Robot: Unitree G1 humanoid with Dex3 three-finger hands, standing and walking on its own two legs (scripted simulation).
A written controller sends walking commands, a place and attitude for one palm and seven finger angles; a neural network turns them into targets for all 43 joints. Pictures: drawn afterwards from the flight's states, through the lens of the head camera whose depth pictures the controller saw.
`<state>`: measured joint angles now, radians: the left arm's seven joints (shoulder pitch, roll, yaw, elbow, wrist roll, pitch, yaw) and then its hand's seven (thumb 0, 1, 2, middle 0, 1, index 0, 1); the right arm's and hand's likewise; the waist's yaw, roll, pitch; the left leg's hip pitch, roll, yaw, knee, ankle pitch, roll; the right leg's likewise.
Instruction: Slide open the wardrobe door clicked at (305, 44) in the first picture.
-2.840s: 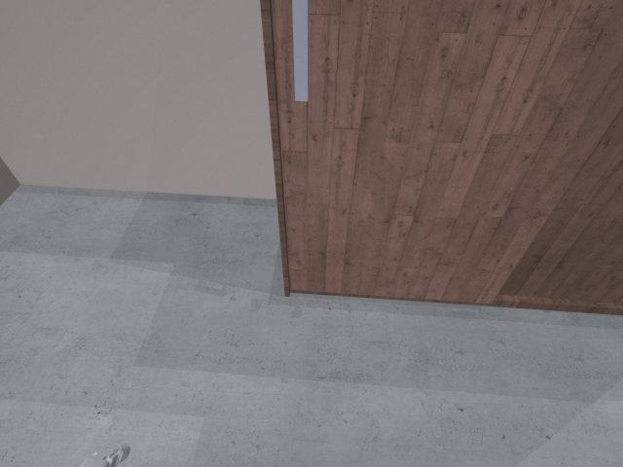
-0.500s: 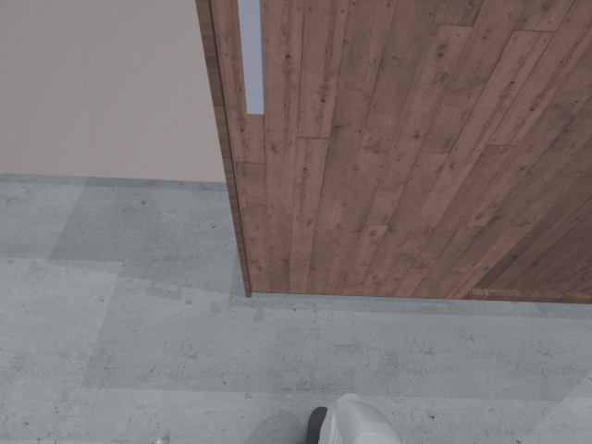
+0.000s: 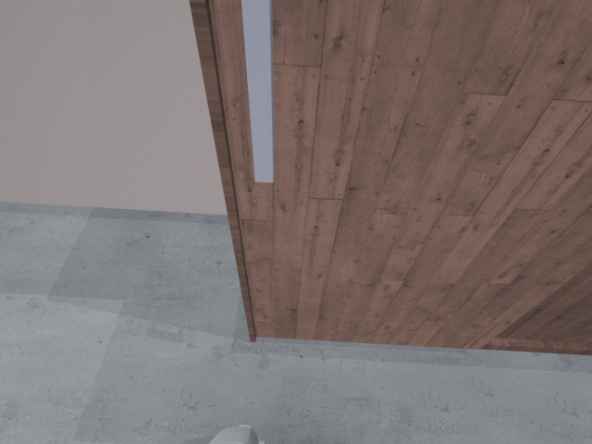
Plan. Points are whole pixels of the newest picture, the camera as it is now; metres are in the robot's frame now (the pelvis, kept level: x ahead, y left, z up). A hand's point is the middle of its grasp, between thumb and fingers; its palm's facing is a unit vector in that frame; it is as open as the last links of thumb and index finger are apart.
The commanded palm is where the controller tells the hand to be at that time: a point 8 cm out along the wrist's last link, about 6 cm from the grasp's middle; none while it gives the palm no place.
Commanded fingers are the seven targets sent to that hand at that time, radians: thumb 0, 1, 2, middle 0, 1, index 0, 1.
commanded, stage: come to a stop and stand still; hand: left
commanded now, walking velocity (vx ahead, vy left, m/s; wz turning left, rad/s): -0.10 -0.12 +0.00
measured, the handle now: (263, 81) +0.48 +0.09 +0.23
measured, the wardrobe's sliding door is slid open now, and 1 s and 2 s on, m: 0.00 0.00 0.00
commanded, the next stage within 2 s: look again from close up in 1.28 s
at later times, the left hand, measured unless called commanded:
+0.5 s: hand out of the picture -0.02 +0.18 -0.16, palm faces +0.00 -0.98 -0.21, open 7.4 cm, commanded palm none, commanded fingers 0.00 0.90 0.90 -0.20 -0.30 -0.20 -0.30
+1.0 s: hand out of the picture -0.14 +0.15 -0.17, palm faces +0.11 -0.98 -0.14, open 7.4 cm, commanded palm none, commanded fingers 0.00 0.90 0.90 -0.20 -0.30 -0.20 -0.30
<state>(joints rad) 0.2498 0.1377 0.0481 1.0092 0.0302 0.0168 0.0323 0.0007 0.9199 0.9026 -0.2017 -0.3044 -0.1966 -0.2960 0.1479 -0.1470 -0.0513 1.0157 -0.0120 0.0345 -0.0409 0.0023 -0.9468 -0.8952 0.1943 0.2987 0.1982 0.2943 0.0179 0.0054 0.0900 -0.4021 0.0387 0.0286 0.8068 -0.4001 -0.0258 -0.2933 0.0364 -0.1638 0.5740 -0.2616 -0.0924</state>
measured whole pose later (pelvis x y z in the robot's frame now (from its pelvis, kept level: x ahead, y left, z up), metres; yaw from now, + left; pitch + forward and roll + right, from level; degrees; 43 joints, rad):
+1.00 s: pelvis -0.04 +0.01 +0.01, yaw -1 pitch +0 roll +1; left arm 0.43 0.09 0.02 1.16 0.02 0.01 0.04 0.00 0.91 0.90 -0.20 -0.30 -0.20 -0.30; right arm 0.19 -0.16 -0.04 1.07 -0.01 -0.01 -0.02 0.01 -0.92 -0.90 0.19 0.30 0.20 0.29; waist 0.06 -0.03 0.05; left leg -0.27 0.02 0.10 0.55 -0.28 0.02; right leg -0.13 -0.09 -0.05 0.55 -0.41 0.04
